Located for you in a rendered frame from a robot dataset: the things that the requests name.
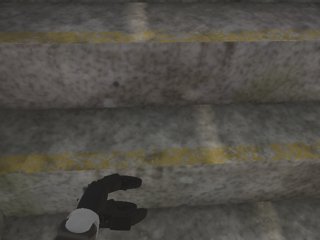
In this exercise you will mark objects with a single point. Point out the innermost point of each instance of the left robot forearm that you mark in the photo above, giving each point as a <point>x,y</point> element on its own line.
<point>81,224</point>

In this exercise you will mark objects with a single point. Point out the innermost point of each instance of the left robot hand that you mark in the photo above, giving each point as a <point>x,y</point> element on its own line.
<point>120,215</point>

